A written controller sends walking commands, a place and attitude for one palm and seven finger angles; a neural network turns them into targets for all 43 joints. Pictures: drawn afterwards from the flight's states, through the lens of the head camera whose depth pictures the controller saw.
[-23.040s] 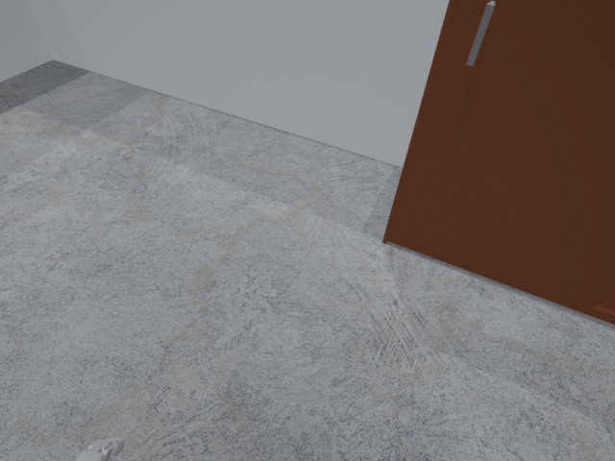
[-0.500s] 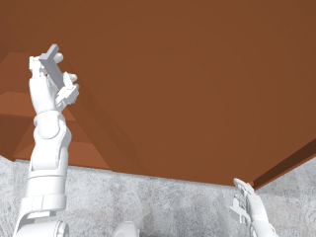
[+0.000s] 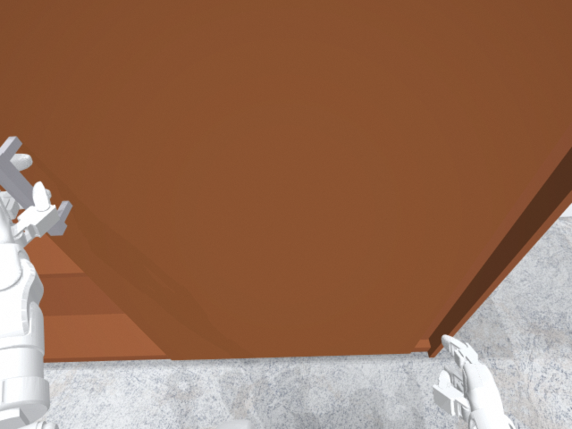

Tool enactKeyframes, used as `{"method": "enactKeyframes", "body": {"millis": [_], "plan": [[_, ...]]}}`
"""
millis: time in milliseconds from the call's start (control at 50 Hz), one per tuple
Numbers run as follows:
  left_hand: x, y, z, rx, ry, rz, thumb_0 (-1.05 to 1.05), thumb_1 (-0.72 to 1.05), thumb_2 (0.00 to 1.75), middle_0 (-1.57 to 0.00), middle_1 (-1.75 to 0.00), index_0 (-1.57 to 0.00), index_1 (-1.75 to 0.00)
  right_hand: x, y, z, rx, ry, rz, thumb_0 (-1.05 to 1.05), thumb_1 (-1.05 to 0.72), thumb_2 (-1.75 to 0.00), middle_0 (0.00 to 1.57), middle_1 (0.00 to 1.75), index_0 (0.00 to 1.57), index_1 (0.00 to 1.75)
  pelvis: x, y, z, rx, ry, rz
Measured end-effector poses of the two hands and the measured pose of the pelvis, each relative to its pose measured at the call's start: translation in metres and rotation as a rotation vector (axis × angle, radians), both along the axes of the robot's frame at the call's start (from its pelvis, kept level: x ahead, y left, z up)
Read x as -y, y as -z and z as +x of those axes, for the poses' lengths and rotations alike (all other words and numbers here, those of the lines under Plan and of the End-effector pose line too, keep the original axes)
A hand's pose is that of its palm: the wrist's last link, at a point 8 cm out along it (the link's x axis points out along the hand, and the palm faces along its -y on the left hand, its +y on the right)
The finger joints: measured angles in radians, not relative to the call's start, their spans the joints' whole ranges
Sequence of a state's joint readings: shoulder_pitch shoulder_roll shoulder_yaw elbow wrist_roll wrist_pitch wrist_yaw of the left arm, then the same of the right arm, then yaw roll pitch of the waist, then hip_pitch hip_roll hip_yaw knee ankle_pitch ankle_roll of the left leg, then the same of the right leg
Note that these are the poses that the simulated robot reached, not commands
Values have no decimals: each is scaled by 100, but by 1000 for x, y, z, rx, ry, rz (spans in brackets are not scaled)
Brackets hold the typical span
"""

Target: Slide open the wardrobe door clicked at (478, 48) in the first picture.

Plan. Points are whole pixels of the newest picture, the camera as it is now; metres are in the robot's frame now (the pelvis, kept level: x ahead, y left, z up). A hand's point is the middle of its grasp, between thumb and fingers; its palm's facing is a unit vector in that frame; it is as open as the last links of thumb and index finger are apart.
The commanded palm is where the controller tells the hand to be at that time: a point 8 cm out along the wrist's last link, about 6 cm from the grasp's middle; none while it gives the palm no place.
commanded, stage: stop walking and hold the door there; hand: left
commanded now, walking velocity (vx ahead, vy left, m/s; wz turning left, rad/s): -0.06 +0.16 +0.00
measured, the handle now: (35, 188) +0.38 +0.37 +0.15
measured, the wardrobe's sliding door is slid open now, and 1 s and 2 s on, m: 0.69 0.69 0.69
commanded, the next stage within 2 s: none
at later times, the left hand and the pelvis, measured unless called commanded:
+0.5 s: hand (44, 208) +0.34 +0.33 +0.15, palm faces +0.53 -0.82 -0.24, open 6.2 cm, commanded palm +0.29 +0.36 +0.13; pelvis -0.02 +0.02 +0.01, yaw -5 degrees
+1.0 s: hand (42, 208) +0.34 +0.33 +0.15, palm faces +0.52 -0.82 -0.24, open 6.0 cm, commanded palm +0.29 +0.36 +0.13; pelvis -0.03 +0.02 +0.01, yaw -4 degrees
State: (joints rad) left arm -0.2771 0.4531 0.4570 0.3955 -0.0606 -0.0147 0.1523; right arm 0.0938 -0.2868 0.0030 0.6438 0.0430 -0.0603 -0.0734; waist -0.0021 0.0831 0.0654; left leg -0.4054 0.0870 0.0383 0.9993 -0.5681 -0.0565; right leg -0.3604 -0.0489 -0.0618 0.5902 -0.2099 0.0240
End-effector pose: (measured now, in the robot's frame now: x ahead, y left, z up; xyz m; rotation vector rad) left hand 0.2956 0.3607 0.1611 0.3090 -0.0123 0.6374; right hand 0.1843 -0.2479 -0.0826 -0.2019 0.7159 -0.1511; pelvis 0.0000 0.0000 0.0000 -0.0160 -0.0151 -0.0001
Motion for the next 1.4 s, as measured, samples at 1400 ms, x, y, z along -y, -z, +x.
{"method": "enactKeyframes", "body": {"millis": [1400], "plan": [[-19, 3, 1, -14, 278, -48, -8, 73, 80, -35, -136, -26, -135, -137, 24, -122, -134, 11, 78, 1, -90, -90, 20, 30, 20, 30, -108, 0, -83, -4, 22, 42]]}}
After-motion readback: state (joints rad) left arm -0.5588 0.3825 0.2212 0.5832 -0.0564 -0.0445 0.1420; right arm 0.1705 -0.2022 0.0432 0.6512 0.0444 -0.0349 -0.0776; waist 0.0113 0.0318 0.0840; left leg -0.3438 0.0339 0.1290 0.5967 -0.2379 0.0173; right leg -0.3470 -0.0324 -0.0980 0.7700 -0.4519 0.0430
